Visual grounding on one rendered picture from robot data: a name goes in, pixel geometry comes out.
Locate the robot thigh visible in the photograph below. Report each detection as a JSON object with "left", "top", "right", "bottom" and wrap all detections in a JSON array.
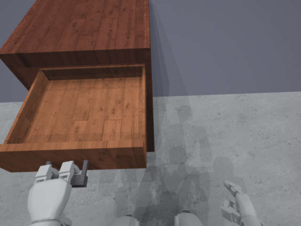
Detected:
[
  {"left": 174, "top": 213, "right": 203, "bottom": 226},
  {"left": 112, "top": 216, "right": 139, "bottom": 226}
]

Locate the drawer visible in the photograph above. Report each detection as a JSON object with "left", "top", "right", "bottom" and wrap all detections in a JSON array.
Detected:
[{"left": 0, "top": 65, "right": 147, "bottom": 172}]

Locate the right robot forearm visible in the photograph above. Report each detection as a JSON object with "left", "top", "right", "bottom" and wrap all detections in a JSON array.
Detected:
[{"left": 240, "top": 216, "right": 264, "bottom": 226}]

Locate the robot left hand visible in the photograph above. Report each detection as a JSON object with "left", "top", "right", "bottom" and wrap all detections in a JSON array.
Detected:
[{"left": 27, "top": 161, "right": 80, "bottom": 226}]

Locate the right robot thigh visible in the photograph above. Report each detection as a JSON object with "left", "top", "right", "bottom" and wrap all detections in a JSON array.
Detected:
[{"left": 174, "top": 213, "right": 203, "bottom": 226}]

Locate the left robot thigh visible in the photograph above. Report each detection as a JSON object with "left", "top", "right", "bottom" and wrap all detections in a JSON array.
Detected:
[{"left": 112, "top": 216, "right": 139, "bottom": 226}]

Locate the robot right hand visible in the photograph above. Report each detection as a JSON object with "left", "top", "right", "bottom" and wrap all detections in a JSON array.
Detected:
[{"left": 221, "top": 180, "right": 258, "bottom": 225}]

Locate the cabinet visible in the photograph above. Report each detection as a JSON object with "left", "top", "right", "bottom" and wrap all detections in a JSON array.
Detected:
[{"left": 0, "top": 0, "right": 155, "bottom": 152}]

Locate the handle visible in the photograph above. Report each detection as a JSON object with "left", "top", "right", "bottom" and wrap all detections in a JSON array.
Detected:
[{"left": 46, "top": 160, "right": 89, "bottom": 188}]

